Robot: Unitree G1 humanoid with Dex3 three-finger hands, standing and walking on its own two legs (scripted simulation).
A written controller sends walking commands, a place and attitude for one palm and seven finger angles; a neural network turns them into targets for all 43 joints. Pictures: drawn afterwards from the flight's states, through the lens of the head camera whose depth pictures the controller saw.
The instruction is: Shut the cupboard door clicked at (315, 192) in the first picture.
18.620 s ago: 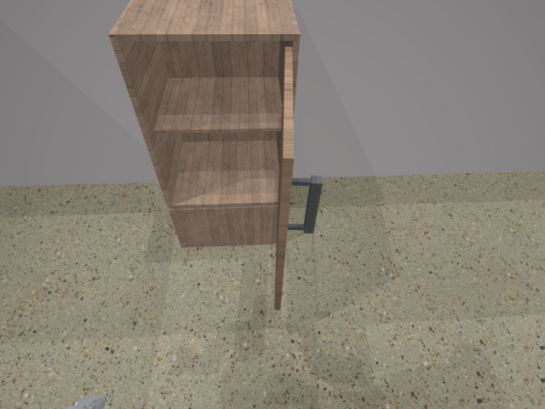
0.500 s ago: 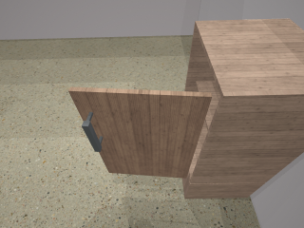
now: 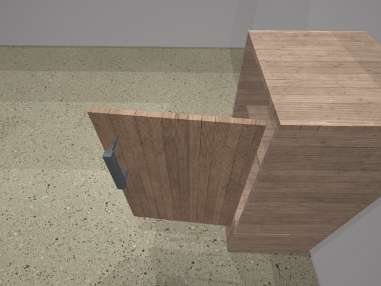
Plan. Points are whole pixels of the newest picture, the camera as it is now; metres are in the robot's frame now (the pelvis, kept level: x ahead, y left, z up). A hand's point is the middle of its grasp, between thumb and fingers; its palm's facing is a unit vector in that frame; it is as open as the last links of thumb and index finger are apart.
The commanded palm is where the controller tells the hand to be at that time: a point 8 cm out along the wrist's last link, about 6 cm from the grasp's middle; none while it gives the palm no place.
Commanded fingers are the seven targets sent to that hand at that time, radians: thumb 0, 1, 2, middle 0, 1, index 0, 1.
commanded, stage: look again from close up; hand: left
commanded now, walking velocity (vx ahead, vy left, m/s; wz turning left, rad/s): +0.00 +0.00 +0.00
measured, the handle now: (117, 165) +0.42 +0.23 -0.06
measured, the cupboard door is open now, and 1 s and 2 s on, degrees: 85 85 85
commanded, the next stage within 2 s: raise the hand and make a fist in 0.32 s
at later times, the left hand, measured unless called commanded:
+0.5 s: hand out of the picture +0.05 +0.20 -0.14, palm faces +0.16 -0.96 -0.21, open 7.3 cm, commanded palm +0.09 +0.23 -0.08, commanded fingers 0.00 0.90 0.90 -0.27 -0.38 -0.27 -0.38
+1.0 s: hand out of the picture +0.12 +0.20 -0.07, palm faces -0.01 -1.00 -0.04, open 5.4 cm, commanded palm +0.11 +0.25 -0.07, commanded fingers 0.00 0.90 0.90 -0.73 -0.88 -0.73 -0.88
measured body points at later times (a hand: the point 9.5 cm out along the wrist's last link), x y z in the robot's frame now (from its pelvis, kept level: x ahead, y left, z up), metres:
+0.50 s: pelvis -0.01 +0.01 +0.00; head +0.01 +0.01 +0.44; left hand +0.04 +0.25 -0.12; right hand +0.00 -0.21 -0.16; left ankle -0.02 +0.13 -0.74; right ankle +0.01 -0.10 -0.74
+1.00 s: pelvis -0.05 +0.02 -0.13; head +0.01 +0.04 +0.32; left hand +0.11 +0.25 -0.06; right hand +0.21 -0.17 -0.16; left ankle -0.03 +0.13 -0.74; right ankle +0.01 -0.10 -0.74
